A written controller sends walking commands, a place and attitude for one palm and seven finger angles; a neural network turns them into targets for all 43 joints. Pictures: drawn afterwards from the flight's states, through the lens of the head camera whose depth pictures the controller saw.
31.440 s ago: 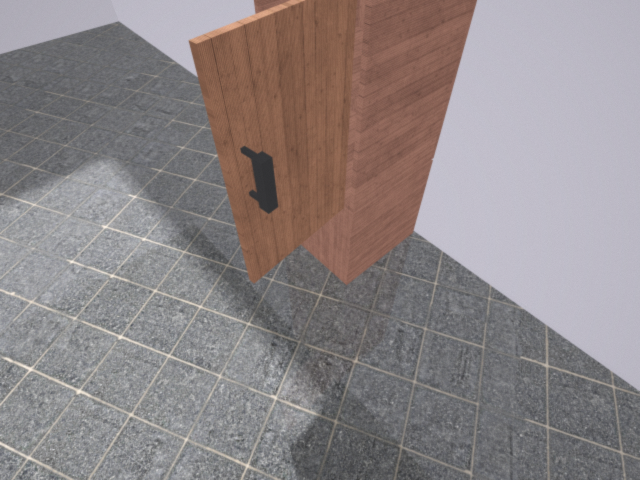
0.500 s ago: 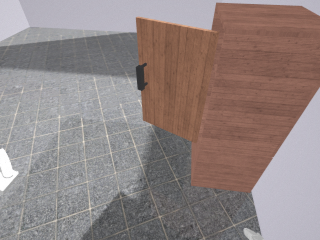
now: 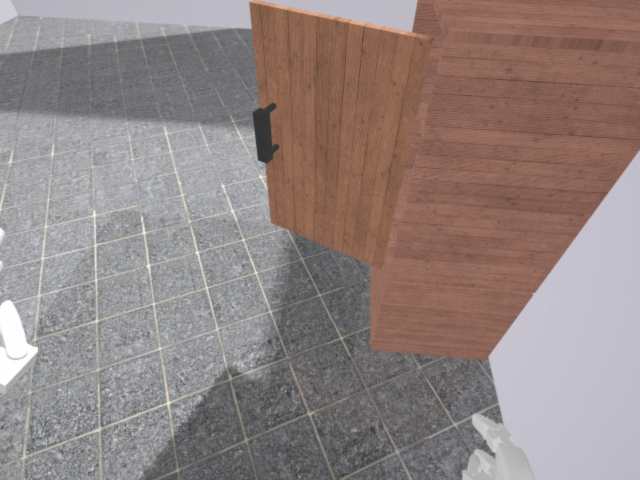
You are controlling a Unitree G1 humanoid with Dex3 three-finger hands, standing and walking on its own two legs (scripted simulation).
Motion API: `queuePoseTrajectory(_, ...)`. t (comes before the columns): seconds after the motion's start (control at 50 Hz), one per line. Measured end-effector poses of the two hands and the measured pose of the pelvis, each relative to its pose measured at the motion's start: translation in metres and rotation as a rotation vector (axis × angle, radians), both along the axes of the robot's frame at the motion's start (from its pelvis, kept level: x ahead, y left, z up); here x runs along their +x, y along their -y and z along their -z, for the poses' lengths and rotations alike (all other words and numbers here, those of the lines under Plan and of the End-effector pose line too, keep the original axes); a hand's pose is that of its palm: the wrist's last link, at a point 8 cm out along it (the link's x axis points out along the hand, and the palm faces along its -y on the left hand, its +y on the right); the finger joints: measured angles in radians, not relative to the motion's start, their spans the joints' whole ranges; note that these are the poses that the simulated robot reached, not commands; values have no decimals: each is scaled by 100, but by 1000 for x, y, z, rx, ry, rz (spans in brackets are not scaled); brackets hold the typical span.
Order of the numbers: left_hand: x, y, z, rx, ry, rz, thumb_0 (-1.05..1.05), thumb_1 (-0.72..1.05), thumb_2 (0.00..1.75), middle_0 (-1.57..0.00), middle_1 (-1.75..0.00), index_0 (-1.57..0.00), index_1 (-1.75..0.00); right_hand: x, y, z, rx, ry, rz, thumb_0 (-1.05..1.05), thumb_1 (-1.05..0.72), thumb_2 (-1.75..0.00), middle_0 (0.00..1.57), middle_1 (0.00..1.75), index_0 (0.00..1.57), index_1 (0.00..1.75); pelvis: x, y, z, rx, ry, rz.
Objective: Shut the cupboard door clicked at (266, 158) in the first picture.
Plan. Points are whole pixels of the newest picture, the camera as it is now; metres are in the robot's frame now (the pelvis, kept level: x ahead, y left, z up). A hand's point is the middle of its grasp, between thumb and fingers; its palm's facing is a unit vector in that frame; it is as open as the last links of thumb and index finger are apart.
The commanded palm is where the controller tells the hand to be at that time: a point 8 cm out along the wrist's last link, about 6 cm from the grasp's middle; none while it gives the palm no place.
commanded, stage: stop stepping back and stand still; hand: left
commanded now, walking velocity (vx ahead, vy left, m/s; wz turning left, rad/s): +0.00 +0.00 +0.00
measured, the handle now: (268, 132) +0.83 +0.17 -0.01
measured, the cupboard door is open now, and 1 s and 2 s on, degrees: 66 66 66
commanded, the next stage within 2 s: let the arm hang, fingers relaxed in 0.02 s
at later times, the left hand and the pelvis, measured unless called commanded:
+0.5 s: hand out of the picture -0.03 +0.19 -0.18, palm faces +0.05 -0.99 -0.16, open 7.1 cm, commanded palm none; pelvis -0.04 +0.01 -0.01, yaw +3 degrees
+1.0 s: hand out of the picture -0.07 +0.20 -0.17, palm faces +0.05 -0.97 -0.23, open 7.3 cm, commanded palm none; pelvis -0.04 +0.01 +0.00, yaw +1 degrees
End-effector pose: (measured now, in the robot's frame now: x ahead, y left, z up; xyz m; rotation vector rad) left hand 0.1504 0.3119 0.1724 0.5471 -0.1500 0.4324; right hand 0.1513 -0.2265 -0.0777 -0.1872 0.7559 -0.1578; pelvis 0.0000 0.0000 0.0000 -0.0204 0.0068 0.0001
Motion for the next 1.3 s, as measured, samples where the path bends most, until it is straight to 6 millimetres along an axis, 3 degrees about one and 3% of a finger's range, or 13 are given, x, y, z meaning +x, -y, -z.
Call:
queuePoseTrajectory(0.14,-1,3,21,-85,3,11,1,90,90,-21,-30,-21,-30,-11,0,0,-36,-19,-31,1,-90,-90,20,30,20,30,-8,-5,1,-5,7,-18)
queuePoseTrajectory(0.18,8,2,60,-121,-157,42,1,90,90,-21,-30,-21,-30,-12,3,9,-30,-39,-85,1,-90,-90,20,30,20,30,-15,-9,4,-6,2,-26)
queuePoseTrajectory(0.24,5,7,147,-241,-534,35,0,90,90,-20,-30,-20,-30,-19,9,25,-25,-85,-95,1,-90,-90,20,30,20,30,-25,-15,9,-4,-3,-27)
queuePoseTrajectory(0.3,-31,29,226,-357,-880,24,1,91,90,-20,-30,-20,-30,-37,14,36,-23,-142,-71,1,-90,-90,20,30,20,30,-32,-17,11,1,2,-24)
queuePoseTrajectory(0.34,-65,48,266,-441,-1049,13,1,91,90,-20,-30,-20,-30,-56,15,40,-30,-203,-57,1,-90,-90,20,30,20,30,-35,-15,11,5,8,-24)
queuePoseTrajectory(0.4,-120,76,307,-571,-1240,-15,1,91,90,-20,-30,-20,-30,-91,16,43,-47,-326,-41,1,-90,-90,20,30,20,30,-38,-11,10,5,19,-31)
queuePoseTrajectory(0.44,-151,77,320,-627,-1299,-93,0,96,90,-21,-30,-21,-30,-116,15,44,-56,-414,-32,1,-90,-90,20,30,20,30,-39,-8,9,-1,24,-39)
queuePoseTrajectory(0.58,-238,69,326,-681,-1497,-234,0,96,90,-21,-30,-21,-30,-177,10,50,-40,-606,21,1,-90,-90,20,30,20,30,-43,-7,3,-16,30,-48)
queuePoseTrajectory(0.66,-267,63,316,-667,-1560,-293,1,94,90,-20,-30,-21,-30,-191,4,56,-7,-633,44,1,-90,-90,20,30,20,30,-45,-10,1,-13,32,-41)
queuePoseTrajectory(0.72,-276,58,310,-650,-1578,-321,1,93,90,-20,-30,-21,-30,-196,0,61,17,-633,55,1,-90,-90,20,30,20,30,-46,-11,0,-9,34,-34)
queuePoseTrajectory(0.84,-265,55,306,-624,-1549,-322,1,92,90,-20,-30,-20,-30,-196,-5,67,50,-615,66,0,-90,-90,20,30,20,30,-45,-11,-1,-1,40,-23)
queuePoseTrajectory(1.12,-195,78,317,-636,-1435,-187,0,91,90,-20,-30,-20,-30,-192,0,61,45,-607,95,0,-90,-90,20,30,20,30,-38,-5,-2,5,37,-15)
queuePoseTrajectory(1.3,-180,84,318,-647,-1443,-174,0,91,90,-20,-30,-21,-30,-188,-3,59,43,-635,100,0,-90,-90,20,30,20,30,-29,-5,-4,5,33,-15)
